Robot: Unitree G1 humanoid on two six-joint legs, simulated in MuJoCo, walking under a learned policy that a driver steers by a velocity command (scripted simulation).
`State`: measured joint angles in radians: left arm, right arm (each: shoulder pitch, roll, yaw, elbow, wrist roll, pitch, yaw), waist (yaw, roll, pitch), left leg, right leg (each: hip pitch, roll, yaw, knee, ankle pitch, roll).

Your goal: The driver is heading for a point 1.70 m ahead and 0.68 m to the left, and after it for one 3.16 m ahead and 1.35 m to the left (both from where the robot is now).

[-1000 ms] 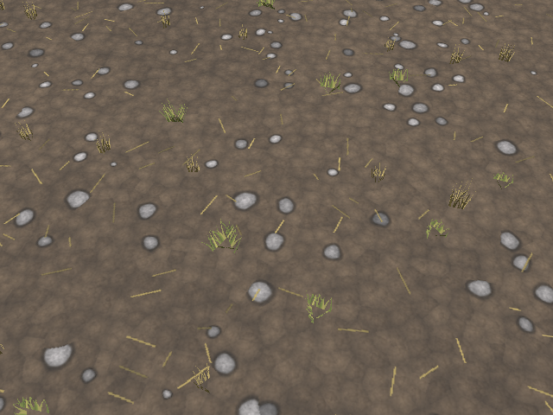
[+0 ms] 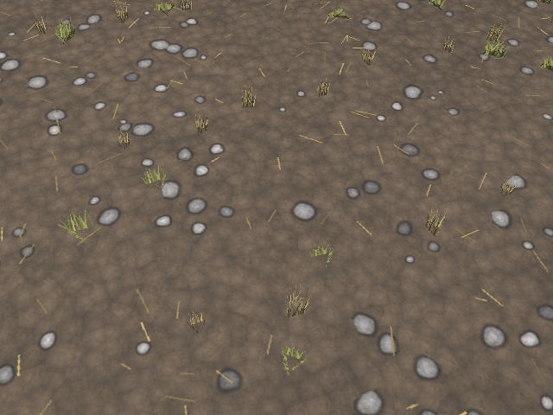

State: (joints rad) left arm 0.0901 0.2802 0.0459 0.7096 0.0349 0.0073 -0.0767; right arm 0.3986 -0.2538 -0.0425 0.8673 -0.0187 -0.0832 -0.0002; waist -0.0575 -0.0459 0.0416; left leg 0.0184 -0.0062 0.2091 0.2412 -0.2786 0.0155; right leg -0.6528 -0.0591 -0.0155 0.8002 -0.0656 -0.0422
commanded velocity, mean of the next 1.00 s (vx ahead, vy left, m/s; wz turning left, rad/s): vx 0.11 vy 0.00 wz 0.34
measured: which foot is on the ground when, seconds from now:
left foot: down 0.00-0.12, up 0.14-0.60, down 0.62-1.00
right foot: up 0.00-0.10, down 0.12-0.62, up 0.64-1.00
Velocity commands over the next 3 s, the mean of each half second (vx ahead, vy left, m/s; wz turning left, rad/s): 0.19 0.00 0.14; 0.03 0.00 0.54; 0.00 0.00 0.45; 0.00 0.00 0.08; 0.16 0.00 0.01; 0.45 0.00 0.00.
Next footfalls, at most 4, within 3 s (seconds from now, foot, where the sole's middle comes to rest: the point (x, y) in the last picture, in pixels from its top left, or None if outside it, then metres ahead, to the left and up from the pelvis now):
0.12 right None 0.22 -0.11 -0.78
0.62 left None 0.17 0.09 -0.78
1.10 right None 0.23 -0.09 -0.78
1.52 left None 0.08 0.06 -0.78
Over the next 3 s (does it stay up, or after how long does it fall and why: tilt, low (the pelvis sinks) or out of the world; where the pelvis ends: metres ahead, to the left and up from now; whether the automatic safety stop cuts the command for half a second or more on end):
stays up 0.36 0.14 -0.01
